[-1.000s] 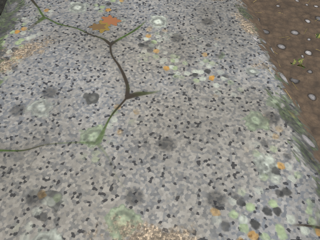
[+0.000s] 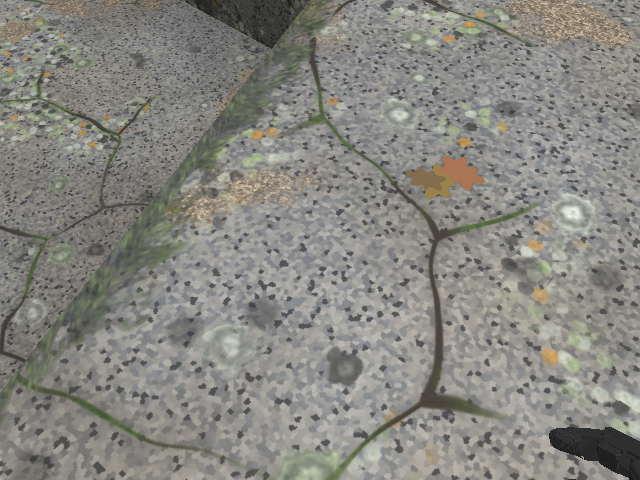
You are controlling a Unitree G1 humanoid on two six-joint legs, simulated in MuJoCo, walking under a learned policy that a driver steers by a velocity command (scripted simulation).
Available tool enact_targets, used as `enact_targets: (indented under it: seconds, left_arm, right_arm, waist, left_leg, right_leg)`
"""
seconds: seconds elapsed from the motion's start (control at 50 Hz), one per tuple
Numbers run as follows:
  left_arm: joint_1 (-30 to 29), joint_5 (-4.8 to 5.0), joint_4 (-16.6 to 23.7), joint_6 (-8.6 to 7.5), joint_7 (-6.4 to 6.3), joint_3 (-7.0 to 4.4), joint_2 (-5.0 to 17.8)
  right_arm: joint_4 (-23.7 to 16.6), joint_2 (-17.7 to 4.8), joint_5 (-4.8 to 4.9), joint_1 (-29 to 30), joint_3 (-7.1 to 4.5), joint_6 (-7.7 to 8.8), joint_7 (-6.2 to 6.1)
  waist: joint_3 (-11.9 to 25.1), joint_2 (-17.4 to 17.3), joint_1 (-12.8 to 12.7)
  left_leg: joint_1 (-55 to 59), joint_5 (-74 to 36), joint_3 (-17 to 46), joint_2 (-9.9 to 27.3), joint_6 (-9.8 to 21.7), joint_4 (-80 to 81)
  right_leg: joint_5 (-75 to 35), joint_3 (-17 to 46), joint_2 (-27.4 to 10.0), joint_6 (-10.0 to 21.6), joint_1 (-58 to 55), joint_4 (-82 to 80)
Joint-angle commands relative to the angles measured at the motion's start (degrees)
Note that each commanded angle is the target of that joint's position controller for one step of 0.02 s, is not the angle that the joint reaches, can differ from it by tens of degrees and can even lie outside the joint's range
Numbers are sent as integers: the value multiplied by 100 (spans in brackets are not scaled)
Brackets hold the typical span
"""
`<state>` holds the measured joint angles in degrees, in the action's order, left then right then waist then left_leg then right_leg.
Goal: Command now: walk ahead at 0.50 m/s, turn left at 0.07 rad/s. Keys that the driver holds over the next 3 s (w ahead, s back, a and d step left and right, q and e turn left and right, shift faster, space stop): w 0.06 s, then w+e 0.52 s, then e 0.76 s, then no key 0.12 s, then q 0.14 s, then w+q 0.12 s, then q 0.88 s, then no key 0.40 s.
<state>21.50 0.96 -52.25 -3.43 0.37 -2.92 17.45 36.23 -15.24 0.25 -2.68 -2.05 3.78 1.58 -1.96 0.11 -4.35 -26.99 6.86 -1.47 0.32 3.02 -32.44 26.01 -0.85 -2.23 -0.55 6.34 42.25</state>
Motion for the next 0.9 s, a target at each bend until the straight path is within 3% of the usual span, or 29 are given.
enact_targets:
  seconds: [0.02, 0.04, 0.06, 0.08, 0.14, 0.22, 0.3, 0.36, 0.4, 0.44, 0.46, 0.48, 0.5, 0.52, 0.54, 0.56, 0.58, 0.6, 0.62, 0.68, 0.72, 0.76, 0.84, 0.9]
  left_arm:
    - [-277, 127, 669, -308, 53, -101, 806]
    - [-588, 129, 724, -325, 47, -85, 759]
    - [-717, 36, 734, -310, 31, -94, 696]
    - [-615, 8, 673, -239, 30, -114, 650]
    - [-461, 32, 584, -14, 24, -58, 342]
    - [-1029, 15, 754, 28, 32, -59, 281]
    - [-1724, -3, 983, -19, 150, 11, 143]
    - [-2139, 4, 1225, -19, 244, 36, 131]
    - [-2279, 1, 1385, -16, 318, 21, 179]
    - [-2083, -3, 1465, -3, 369, -55, 325]
    - [-1663, -4, 1411, 17, 368, -144, 473]
    - [-830, 14, 1218, 26, 330, -305, 727]
    - [145, 31, 1021, 71, 227, -505, 1195]
    - [182, 105, 1032, 73, 177, -605, 1762]
    - [360, 69, 1149, 33, 165, -465, 1296]
    - [161, 7, 1138, -10, 149, -390, 1032]
    - [-176, 13, 1198, -34, 132, -360, 917]
    - [-628, -14, 1318, -27, 118, -306, 754]
    - [-894, -102, 1442, -23, 88, -261, 645]
    - [-1048, -105, 1520, 9, 4, -313, 780]
    - [-998, -55, 1483, 74, -81, -375, 946]
    - [-887, 19, 1438, 197, -162, -388, 940]
    - [-654, 34, 1373, 380, -242, -379, 869]
    - [-953, 11, 1508, 414, -274, -347, 740]
  right_arm:
    - [190, -1118, 14, -1962, -362, -13, -55]
    - [157, -955, 6, -1630, -312, 3, -48]
    - [160, -814, -26, -1335, -272, 20, -23]
    - [146, -646, -69, -1131, -227, 60, -17]
    - [290, -687, -67, -1020, -271, 205, -24]
    - [536, -801, -124, -1181, -315, 264, -110]
    - [726, -938, -79, -1358, -340, 245, -179]
    - [932, -1001, -17, -1631, -372, 148, -201]
    - [1011, -1061, 27, -1685, -403, 46, -223]
    - [991, -1206, 43, -1581, -443, -56, -280]
    - [965, -1272, 40, -1530, -461, -116, -321]
    - [925, -1258, 43, -1454, -445, -173, -364]
    - [809, -1138, -31, -1540, -374, -150, -408]
    - [545, -257, -216, -2167, -88, 27, -271]
    - [541, -671, -20, -1615, -138, 268, -175]
    - [346, -943, 198, -1037, -214, 406, -113]
    - [290, -882, 161, -861, -181, 479, -132]
    - [316, -908, 11, -773, -220, 479, -182]
    - [322, -972, -64, -868, -269, 412, -203]
    - [308, -733, -126, -1103, -240, 184, -245]
    - [231, -555, -144, -863, -173, 114, -275]
    - [177, -487, -126, -554, -134, 97, -251]
    - [15, -652, -45, -56, -180, 75, -162]
    - [80, -849, -92, -409, -291, 149, -148]
  waist:
    - [1422, -1002, 1051]
    - [947, -685, 911]
    - [587, -488, 741]
    - [482, -554, 543]
    - [318, -523, 336]
    - [35, -334, 462]
    - [-176, -251, 731]
    - [-307, -188, 883]
    - [-318, -237, 866]
    - [-54, -431, 662]
    - [257, -539, 415]
    - [706, -457, -49]
    - [1297, 39, -443]
    - [1842, 1550, 178]
    - [2430, 895, -239]
    - [1627, 666, -329]
    - [1127, 205, -117]
    - [664, 19, 133]
    - [536, 126, 364]
    - [463, 119, 628]
    - [495, 236, 577]
    - [683, 420, 431]
    - [761, 575, 247]
    - [721, 692, 548]
  left_leg:
    - [4291, 1077, 3477, 2010, 1351, 1463]
    - [3560, 661, 2741, 1724, 1198, 1548]
    - [2889, 194, 2285, 1510, 1120, 1731]
    - [2439, -158, 1906, 1361, 1036, 1921]
    - [1826, -600, 1236, 1329, 1086, 2386]
    - [1898, -825, 435, 1258, 916, 2606]
    - [2076, -886, -190, 1235, 713, 2712]
    - [2762, -1099, -387, 1425, 635, 2509]
    - [3222, -1689, -484, 1554, 547, 2180]
    - [3449, -3539, -666, 1569, 402, 1479]
    - [3445, -4512, -770, 1518, 310, 798]
    - [3093, -4786, -952, 1317, 138, -329]
    - [1793, -3408, -967, 1087, -99, -1994]
    - [-937, 2016, -594, -141, -517, -4066]
    - [-1634, 2668, 661, -254, -419, -4698]
    - [-2078, 2167, 743, 50, -278, -4639]
    - [-1950, 1688, 691, 299, -211, -4180]
    - [-1603, 1469, 637, 439, -278, -3693]
    - [-1110, 1383, 655, 533, -354, -3510]
    - [-546, 1246, 445, 417, -650, -2724]
    - [-297, 603, 316, 190, -768, -1842]
    - [102, -309, 285, -53, -799, -1015]
    - [314, -690, 544, -270, -751, -6]
    - [707, -754, 673, -172, -499, 701]
  right_leg:
    - [351, 568, -50, 178, 3897, 3155]
    - [-142, 433, -297, 207, 3807, 2933]
    - [-498, 385, -442, 172, 3627, 2572]
    - [-768, 455, -593, 149, 3269, 2344]
    - [-1231, 498, -625, 3, 2961, 2040]
    - [-2443, 709, -489, -66, 3319, 943]
    - [-3326, 355, -339, 24, 3090, -204]
    - [-3096, 233, -286, 175, 3318, -641]
    - [-2558, 70, -204, 320, 3415, -786]
    - [-1921, -283, 93, 520, 2910, -793]
    - [-1665, -466, 324, 646, 2309, -765]
    - [-1857, -531, 580, 836, 1151, -1041]
    - [-1989, 470, 84, 1175, -651, -1148]
    - [-1109, 3682, -1412, 2318, -2741, -1551]
    - [-518, 4837, -1664, 2434, -3134, -2351]
    - [-876, 3971, -1500, 2132, -2624, -2477]
    - [-1346, 3311, -1260, 1944, -1802, -2485]
    - [-2450, 2760, -1073, 1826, -902, -2527]
    - [-3581, 2369, -946, 1803, -261, -2564]
    - [-5354, 1645, -682, 1778, 685, -2561]
    - [-5538, 1273, -392, 1581, 1011, -2451]
    - [-5152, 1124, -140, 1299, 1111, -2282]
    - [-3938, 1754, -225, 1041, 724, -1873]
    - [-3291, 2308, -185, 833, 466, -1187]
